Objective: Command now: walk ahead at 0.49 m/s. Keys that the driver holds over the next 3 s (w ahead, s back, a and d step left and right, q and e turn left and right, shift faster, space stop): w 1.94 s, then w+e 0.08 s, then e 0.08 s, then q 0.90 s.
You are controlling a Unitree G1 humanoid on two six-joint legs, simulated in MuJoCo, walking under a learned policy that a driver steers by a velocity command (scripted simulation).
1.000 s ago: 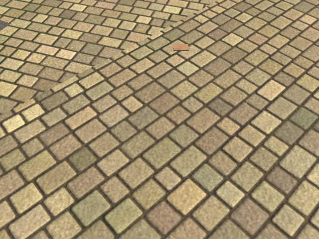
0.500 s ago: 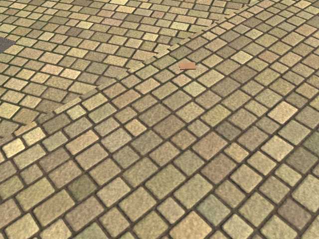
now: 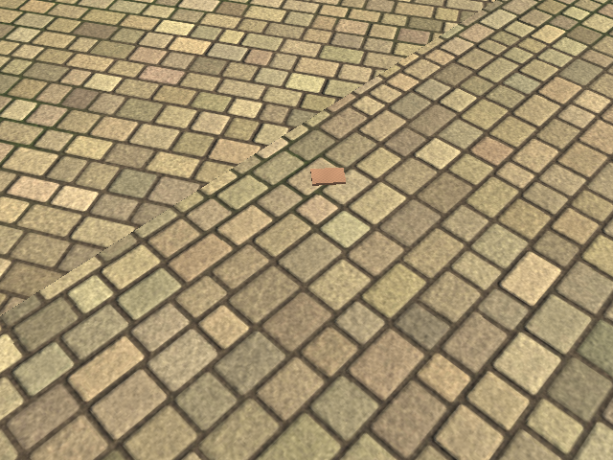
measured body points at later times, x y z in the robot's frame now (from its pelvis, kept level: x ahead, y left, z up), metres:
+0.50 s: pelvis +0.28 -0.09 +0.00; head +0.29 -0.10 +0.45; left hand +0.33 +0.18 -0.12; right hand +0.36 -0.35 -0.14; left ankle +0.27 +0.08 -0.65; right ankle +0.30 -0.16 -0.74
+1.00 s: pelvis +0.55 -0.02 -0.01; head +0.58 +0.00 +0.44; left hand +0.57 +0.25 -0.16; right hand +0.68 -0.28 -0.13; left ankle +0.62 +0.07 -0.74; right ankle +0.43 -0.17 -0.64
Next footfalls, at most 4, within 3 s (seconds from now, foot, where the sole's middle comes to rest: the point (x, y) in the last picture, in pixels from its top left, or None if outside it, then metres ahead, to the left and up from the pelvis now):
0.30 right None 0.34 -0.17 -0.78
0.88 left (278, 400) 0.66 0.07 -0.78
1.44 right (365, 288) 0.97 -0.16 -0.78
2.00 left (272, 207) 1.28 0.09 -0.78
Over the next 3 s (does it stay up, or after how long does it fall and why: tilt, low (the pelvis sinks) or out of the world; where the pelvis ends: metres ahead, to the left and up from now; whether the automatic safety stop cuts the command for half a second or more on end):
stays up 1.26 0.02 -0.01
